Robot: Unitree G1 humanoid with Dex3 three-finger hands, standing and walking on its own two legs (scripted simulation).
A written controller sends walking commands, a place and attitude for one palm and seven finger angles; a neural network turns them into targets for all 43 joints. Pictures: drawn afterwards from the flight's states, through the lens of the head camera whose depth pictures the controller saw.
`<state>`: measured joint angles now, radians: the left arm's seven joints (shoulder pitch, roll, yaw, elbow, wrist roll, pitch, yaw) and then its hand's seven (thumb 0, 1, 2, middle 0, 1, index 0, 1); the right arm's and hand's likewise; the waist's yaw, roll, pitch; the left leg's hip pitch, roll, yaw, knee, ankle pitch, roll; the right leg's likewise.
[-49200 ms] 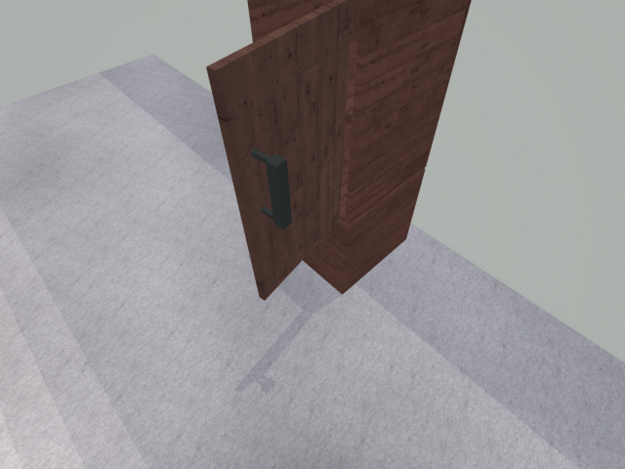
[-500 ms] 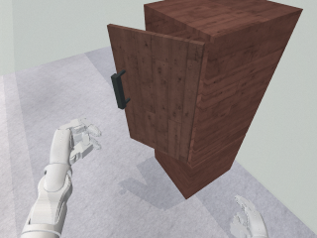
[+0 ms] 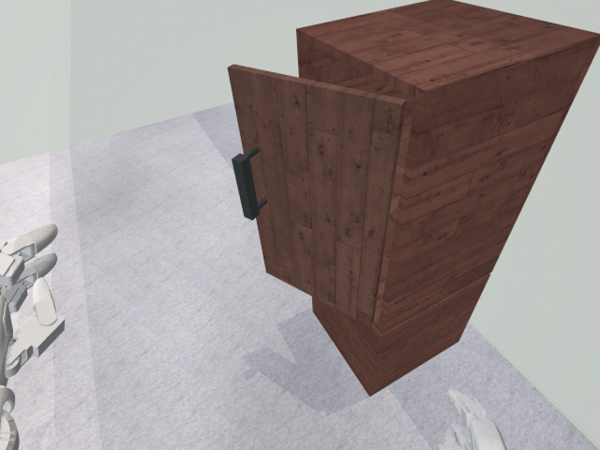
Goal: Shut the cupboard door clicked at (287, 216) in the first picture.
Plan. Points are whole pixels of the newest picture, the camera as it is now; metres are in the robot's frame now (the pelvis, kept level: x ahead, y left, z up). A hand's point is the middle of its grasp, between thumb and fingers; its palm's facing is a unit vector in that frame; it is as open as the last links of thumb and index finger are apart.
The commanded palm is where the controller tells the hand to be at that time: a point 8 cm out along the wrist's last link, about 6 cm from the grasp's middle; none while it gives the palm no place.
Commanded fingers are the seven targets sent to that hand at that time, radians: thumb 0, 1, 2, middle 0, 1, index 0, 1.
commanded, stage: draw the hand back to the body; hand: left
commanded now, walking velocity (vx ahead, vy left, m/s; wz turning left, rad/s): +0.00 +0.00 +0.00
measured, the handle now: (252, 183) +0.63 +0.20 +0.01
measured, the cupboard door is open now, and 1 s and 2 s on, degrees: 28 28 28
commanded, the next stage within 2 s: step back with the hand held close in 0.32 s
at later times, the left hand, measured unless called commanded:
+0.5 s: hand (71, 317) +0.19 +0.27 +0.17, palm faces +0.47 -0.78 -0.41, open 7.4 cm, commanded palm +0.14 +0.30 +0.17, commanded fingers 0.00 0.90 0.90 -0.20 -0.30 -0.20 -0.30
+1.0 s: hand (17, 361) +0.14 +0.29 +0.16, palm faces +0.42 -0.77 -0.48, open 7.4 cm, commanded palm +0.08 +0.32 +0.17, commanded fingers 0.00 0.90 0.90 -0.20 -0.30 -0.20 -0.30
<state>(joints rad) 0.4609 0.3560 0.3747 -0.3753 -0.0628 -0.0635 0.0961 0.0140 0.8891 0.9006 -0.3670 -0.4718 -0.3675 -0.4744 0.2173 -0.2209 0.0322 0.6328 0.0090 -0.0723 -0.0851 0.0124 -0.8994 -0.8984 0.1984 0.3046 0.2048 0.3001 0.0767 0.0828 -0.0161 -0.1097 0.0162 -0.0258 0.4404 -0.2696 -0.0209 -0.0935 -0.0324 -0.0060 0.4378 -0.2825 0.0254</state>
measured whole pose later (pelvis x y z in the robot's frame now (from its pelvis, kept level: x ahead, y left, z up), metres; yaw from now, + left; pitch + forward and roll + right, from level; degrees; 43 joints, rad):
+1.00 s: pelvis -0.06 +0.03 -0.01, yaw -1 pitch +0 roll -1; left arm 0.54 0.42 0.44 -0.46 -0.05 -0.19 0.14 0.01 0.89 0.90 -0.22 -0.30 -0.22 -0.31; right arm 0.20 -0.22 0.01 0.54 0.02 0.01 -0.10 0.01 -0.90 -0.90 0.20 0.30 0.20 0.30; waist 0.00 0.02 -0.01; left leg -0.35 0.00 -0.01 0.56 -0.22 0.01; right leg -0.31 -0.05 0.02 0.51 -0.21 0.06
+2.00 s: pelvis -0.22 +0.01 -0.02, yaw +3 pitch +1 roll -3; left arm 0.52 0.41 0.47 -0.53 -0.06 -0.25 0.17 0.01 0.89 0.90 -0.21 -0.30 -0.21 -0.30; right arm 0.21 -0.14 0.01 0.61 0.00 -0.14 -0.04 0.01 -0.90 -0.90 0.20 0.30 0.21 0.30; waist 0.03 0.00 -0.03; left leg -0.49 0.12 0.08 0.58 -0.14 0.00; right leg -0.26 0.04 -0.04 0.67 -0.46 0.01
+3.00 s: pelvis -0.24 +0.01 -0.01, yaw +0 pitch -1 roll -1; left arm 0.30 0.19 0.00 0.88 0.02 0.06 0.02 0.01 0.95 0.90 -0.21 -0.30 -0.21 -0.30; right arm 0.18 -0.25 0.01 0.92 -0.02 0.02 -0.01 0.01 -0.90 -0.90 0.20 0.30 0.20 0.30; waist -0.02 -0.05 0.03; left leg -0.36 0.01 0.02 0.55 -0.18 0.02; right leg -0.21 0.01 0.00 0.55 -0.32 0.00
